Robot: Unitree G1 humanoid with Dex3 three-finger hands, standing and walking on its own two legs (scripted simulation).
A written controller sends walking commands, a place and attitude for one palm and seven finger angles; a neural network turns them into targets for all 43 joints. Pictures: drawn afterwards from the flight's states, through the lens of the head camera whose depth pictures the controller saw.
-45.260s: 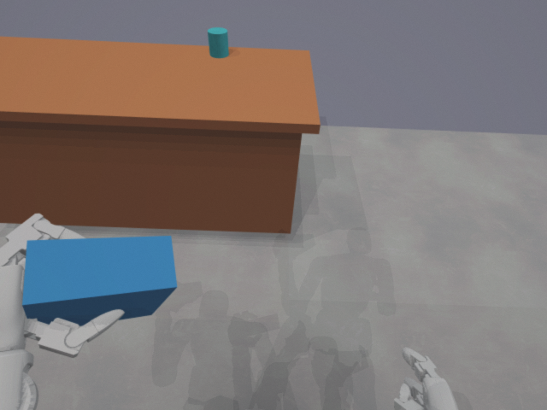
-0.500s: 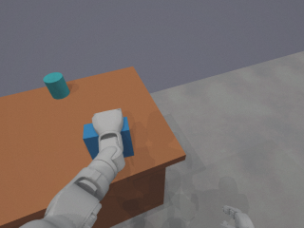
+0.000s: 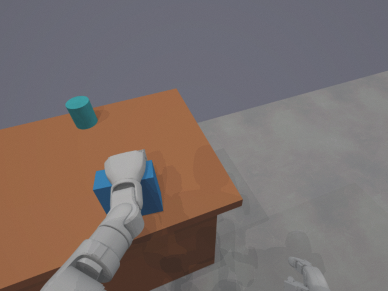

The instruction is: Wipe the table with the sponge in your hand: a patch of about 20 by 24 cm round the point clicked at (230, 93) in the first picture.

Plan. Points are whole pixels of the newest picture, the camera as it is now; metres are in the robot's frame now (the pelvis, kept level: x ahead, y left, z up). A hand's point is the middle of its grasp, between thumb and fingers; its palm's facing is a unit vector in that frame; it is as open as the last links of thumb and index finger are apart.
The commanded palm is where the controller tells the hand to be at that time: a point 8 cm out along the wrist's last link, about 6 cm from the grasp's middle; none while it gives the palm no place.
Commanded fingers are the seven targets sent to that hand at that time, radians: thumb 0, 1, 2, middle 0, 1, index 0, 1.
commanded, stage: slide back across to the middle lane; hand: left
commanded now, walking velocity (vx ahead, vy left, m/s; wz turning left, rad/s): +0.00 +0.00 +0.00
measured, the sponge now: (133, 197) +0.34 +0.19 -0.03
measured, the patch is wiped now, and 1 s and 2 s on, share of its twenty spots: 0.95 1.00 1.00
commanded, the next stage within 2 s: wipe forward along the middle lane in 0.02 s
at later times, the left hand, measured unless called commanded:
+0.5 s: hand (119, 177) +0.36 +0.22 +0.02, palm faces -0.09 -0.03 -1.00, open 10.2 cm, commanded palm +0.36 +0.23 +0.06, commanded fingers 0.00 0.10 1.30 -1.20 -1.60 -1.20 -1.60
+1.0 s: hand (119, 160) +0.42 +0.24 +0.02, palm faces -0.10 +0.01 -0.99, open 10.2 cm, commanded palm +0.41 +0.25 +0.06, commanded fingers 0.00 0.10 1.30 -1.20 -1.60 -1.20 -1.60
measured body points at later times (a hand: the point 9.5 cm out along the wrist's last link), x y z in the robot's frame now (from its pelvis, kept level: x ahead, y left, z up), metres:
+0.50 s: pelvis -0.02 -0.01 +0.00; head +0.00 -0.03 +0.45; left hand +0.36 +0.22 +0.08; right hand +0.14 -0.25 -0.13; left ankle -0.03 +0.10 -0.74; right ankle -0.01 -0.10 -0.74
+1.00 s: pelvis -0.04 -0.01 -0.01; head +0.03 -0.02 +0.43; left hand +0.42 +0.23 +0.08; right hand +0.03 -0.28 -0.15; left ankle -0.03 +0.10 -0.74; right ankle -0.01 -0.10 -0.74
